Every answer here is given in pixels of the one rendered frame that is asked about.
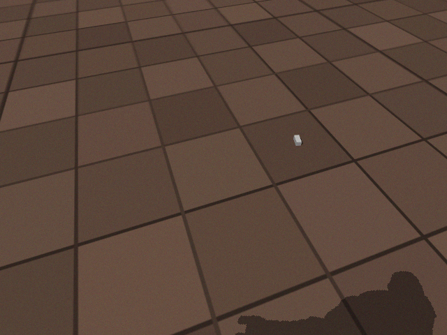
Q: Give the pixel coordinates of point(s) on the small box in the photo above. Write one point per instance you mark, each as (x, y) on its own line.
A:
(297, 140)

